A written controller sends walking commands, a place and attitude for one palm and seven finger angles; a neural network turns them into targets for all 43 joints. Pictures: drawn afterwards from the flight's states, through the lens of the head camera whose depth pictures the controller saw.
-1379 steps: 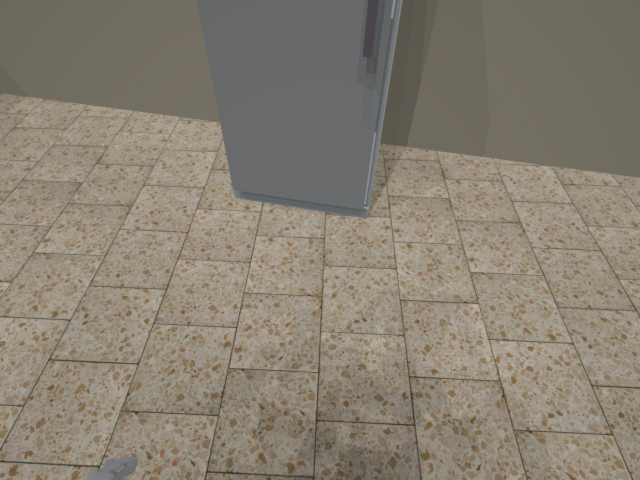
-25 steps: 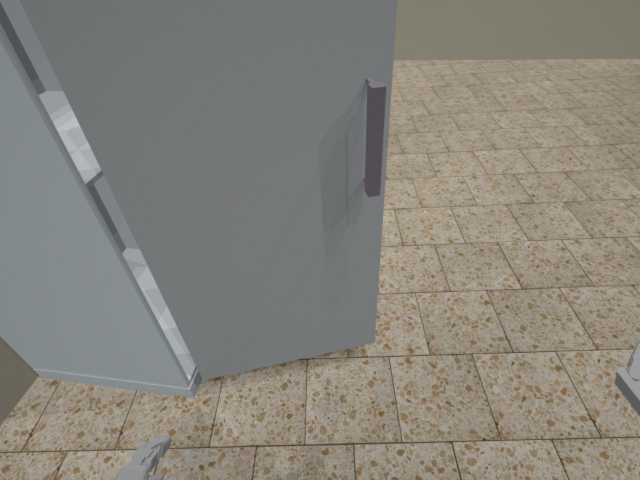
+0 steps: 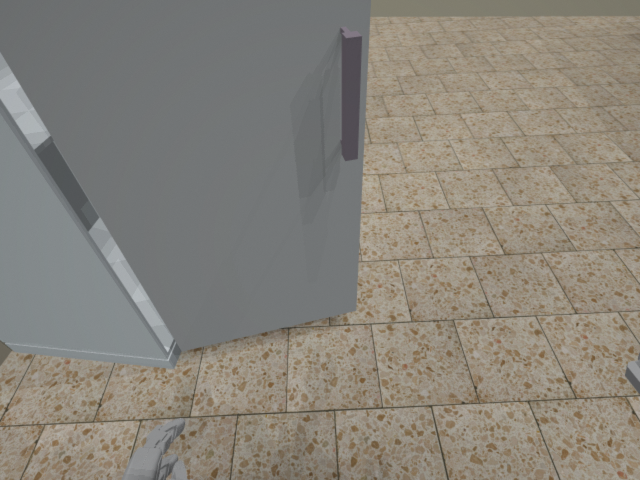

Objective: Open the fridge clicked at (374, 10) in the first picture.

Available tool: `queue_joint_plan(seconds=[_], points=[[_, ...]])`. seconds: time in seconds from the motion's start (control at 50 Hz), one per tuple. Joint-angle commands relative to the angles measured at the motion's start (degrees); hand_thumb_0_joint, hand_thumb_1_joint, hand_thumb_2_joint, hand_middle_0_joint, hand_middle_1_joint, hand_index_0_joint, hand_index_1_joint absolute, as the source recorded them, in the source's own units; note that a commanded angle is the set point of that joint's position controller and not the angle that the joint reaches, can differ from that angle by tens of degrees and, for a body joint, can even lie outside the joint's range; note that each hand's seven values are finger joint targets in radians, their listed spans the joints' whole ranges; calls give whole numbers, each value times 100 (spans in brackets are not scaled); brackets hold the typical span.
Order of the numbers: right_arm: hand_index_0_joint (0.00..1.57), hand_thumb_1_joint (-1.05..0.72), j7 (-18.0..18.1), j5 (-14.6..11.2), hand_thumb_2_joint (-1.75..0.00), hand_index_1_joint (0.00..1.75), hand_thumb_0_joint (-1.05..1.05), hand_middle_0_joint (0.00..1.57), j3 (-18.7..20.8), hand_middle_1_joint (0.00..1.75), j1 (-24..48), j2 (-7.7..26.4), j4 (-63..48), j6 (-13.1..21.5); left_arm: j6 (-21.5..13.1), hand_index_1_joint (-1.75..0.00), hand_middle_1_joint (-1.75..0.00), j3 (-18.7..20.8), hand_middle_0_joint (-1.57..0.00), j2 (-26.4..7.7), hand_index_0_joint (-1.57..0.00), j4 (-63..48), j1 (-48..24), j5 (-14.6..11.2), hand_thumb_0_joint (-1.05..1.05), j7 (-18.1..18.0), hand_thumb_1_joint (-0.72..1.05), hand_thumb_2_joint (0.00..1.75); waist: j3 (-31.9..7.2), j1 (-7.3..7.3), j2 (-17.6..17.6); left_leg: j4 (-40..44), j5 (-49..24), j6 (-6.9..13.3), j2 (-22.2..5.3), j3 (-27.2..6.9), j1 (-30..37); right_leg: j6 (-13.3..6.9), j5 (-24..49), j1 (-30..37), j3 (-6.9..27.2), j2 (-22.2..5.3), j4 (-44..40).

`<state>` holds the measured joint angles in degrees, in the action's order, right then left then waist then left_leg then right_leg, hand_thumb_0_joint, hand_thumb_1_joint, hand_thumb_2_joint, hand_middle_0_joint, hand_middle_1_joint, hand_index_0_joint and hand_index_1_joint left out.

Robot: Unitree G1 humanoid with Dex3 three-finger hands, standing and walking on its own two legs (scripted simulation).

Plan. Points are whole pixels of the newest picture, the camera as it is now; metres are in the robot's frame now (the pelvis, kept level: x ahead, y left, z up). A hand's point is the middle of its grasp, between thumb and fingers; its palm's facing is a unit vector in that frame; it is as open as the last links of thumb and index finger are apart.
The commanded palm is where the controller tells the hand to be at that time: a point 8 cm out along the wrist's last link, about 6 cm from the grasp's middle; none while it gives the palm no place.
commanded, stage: stop stepping back and stand still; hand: right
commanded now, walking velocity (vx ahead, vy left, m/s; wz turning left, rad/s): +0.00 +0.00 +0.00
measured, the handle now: (347, 97) +0.75 -0.03 +0.13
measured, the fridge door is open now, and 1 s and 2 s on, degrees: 69 69 69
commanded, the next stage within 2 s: let the arm hang, fingers relaxed in 0.60 s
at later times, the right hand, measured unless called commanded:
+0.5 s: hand (596, 287) +0.27 -0.26 +0.17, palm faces +0.37 +0.80 -0.47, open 7.5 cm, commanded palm +0.20 -0.31 +0.20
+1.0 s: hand out of the picture +0.11 -0.18 -0.15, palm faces +0.01 +0.99 -0.15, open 7.3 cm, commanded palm none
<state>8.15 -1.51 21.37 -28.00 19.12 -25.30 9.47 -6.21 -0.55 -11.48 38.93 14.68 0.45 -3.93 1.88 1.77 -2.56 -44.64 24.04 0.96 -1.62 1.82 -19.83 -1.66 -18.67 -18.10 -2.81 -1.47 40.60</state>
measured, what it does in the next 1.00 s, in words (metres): stands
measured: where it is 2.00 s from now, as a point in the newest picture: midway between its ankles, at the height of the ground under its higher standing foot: outside the picture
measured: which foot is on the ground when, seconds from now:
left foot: down 0.00-1.00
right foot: down 0.00-1.00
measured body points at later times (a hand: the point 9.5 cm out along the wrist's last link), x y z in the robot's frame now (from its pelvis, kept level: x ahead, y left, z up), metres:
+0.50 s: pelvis +0.06 +0.00 +0.02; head +0.10 -0.02 +0.47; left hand +0.24 +0.23 -0.05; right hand +0.24 -0.30 +0.19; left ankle +0.05 +0.12 -0.71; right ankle +0.04 -0.10 -0.71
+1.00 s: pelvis +0.04 -0.01 +0.02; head +0.06 -0.03 +0.46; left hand +0.12 +0.25 -0.11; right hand +0.11 -0.23 -0.13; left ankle +0.05 +0.12 -0.71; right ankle +0.04 -0.10 -0.71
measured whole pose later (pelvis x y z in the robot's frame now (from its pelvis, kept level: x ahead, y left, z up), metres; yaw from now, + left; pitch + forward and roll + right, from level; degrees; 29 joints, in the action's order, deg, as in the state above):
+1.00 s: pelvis +0.04 -0.01 +0.02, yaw -2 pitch +1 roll +0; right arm 0.4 1.1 -0.7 -16.5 10.2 44.8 -3.5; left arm 0.8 -0.7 -14.7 49.4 13.6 1.8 0.2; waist 1.5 -1.4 -2.3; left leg -33.2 17.1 -1.2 -1.9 1.2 -16.7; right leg -2.3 -17.3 -16.7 -2.2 1.3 33.3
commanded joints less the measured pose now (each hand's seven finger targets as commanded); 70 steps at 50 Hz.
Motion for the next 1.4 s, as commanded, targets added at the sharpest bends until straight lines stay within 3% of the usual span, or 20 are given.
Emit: queue_joint_plan(seconds=[0.0,0.04,0.1,0.12,0.16,0.18,0.22,0.3,0.38,0.5,0.66,0.68,0.7,0.76,0.82,0.86,0.96,1.04,1.2,1.38], points=[[20,-90,255,130,-90,30,0,20,1356,30,1498,2261,-2687,882,-737,-30,-30,285,-20,-603,-20,-839,-579,41,0,-13,90,90,-42,-165,2405,-1816,289,-32,112,-459,-779,-898,-1943,-191,2795,-1587,-3354],[20,-90,263,137,-90,30,0,20,1190,30,730,1856,-2176,765,-778,-30,-30,225,-20,-503,-20,-808,-595,3,0,102,90,90,24,-92,1849,-217,228,-86,-52,-300,-72,-839,-356,-175,2064,-1386,-2741],[20,-90,206,82,-90,30,0,20,1218,30,-332,1527,-1096,692,-698,-30,-30,273,-20,-612,-20,-847,-470,-99,0,159,90,90,-396,-93,1031,2107,-705,-92,200,55,1301,-303,455,-228,790,-698,-1558],[20,-90,141,45,-90,30,0,20,1170,30,-296,1491,-945,707,-619,-30,-30,301,-20,-594,-20,-930,-501,-128,0,169,90,90,-437,-186,323,2481,-1187,35,-59,-452,1463,-160,365,-386,528,-431,-1032],[20,-90,96,-56,-90,30,0,20,1244,30,90,1676,-686,673,-486,-30,-30,360,-20,-611,-20,-1025,-560,-137,0,135,90,90,-457,-352,-870,2945,-1535,630,-1302,-2169,1196,112,-181,-710,123,50,-69],[20,-90,134,-77,-90,30,0,20,1327,30,250,1712,-548,680,-477,-30,-30,307,-20,-569,-20,-995,-530,-95,0,128,90,90,-522,-334,-628,2761,-2087,717,-1446,-1974,1240,137,-118,-538,123,-12,-404],[20,-90,79,-114,-90,30,0,20,976,30,-138,1295,-213,496,-413,-30,-30,422,-20,-695,-20,-943,-483,-179,0,91,90,90,-596,-293,-609,2410,-1800,512,-1000,-1551,889,72,356,206,243,-77,-1169],[20,-90,85,-46,-90,30,0,20,945,30,109,1501,-1148,607,-368,-30,-30,305,-20,-703,-20,-1124,-892,-141,0,-19,90,90,-902,-189,735,1467,-2484,-49,-175,-368,814,-106,2651,1047,861,-675,-1881],[20,-90,149,27,-90,30,0,20,923,30,144,1586,-1919,688,-353,-30,-30,301,-20,-662,-20,-1169,-752,-110,0,-9,90,90,-1172,-127,1038,1379,-2884,-37,-36,-82,979,3,4062,1399,687,-680,-1538],[20,-90,215,-73,-90,30,0,20,1370,30,-537,1816,-1810,742,-280,-30,-30,342,-20,-646,-20,-1232,-639,-145,0,22,90,90,-1268,-159,986,1513,-3977,118,-292,-414,1537,122,3477,945,424,-431,-1287],[20,-90,127,-172,-90,30,0,20,1023,30,-434,1396,-834,570,-76,-30,-30,346,-20,-701,-20,-1284,-739,-186,0,-42,90,90,-1124,-239,218,1800,-3694,41,-351,-602,1350,81,2539,754,399,-413,-1468],[20,-90,-660,250,-90,30,0,20,-1543,30,248,583,2901,-274,-357,-30,-30,507,-20,-1645,-20,-345,-1164,-286,0,450,90,90,-550,-473,272,1045,-3906,137,-793,-221,539,76,2787,320,447,-463,-607],[20,-90,-806,297,-90,30,0,20,-1526,30,321,310,3114,-679,-93,-30,-30,565,-20,-1321,-20,-210,-766,-156,0,452,90,90,-944,-398,108,1285,-3204,171,-778,-583,266,129,2580,543,478,-557,-676],[20,-90,-846,353,-90,30,0,20,-1536,30,678,335,3799,-823,235,-30,-30,423,-20,-1249,-20,-127,-605,-6,0,451,90,90,-733,-260,-331,1532,-1319,118,-626,-420,136,-130,800,-119,800,-542,-989],[20,-90,-822,356,-90,30,0,20,-1660,30,1206,559,4718,-835,396,-30,-30,364,-20,-1212,-20,-11,-471,100,0,446,90,90,-613,-330,-1164,1774,-1831,321,-824,-783,224,-86,965,26,610,-188,-725],[20,-90,-780,331,-90,30,0,20,-1748,30,1452,556,5308,-886,475,-30,-30,337,-20,-1210,-20,141,-377,135,0,418,90,90,-558,-351,-892,1725,-1918,323,-726,-776,246,-98,1252,265,659,-182,-973],[20,-90,-732,259,-90,30,0,20,-1935,30,1315,328,6644,-963,512,-30,-30,159,-20,-1025,-20,673,-404,133,0,369,90,90,-337,-128,1014,1772,-1108,60,-285,-483,903,-160,1012,-62,861,-376,-1872],[20,-90,-725,252,-90,30,0,20,-1899,30,1164,182,7342,-936,566,-30,-30,185,-20,-861,-20,1014,-111,128,0,311,90,90,-344,-151,1370,2153,-936,168,-297,-498,1022,-137,140,-22,837,-315,-2031],[20,-90,-726,223,-90,30,0,20,-1991,30,1220,160,8116,-869,577,-30,-30,250,-20,-860,-20,1507,388,66,0,264,90,90,-169,-215,245,2461,-1134,174,-354,-523,856,-158,428,371,822,-416,-2089],[20,-90,-688,214,-90,30,0,20,-2014,30,1299,109,8497,-860,549,-30,-30,235,-20,-824,-20,1882,350,68,0,256,90,90,11,-223,27,2412,-1374,99,-357,-514,780,-162,734,591,780,-461,-2282]])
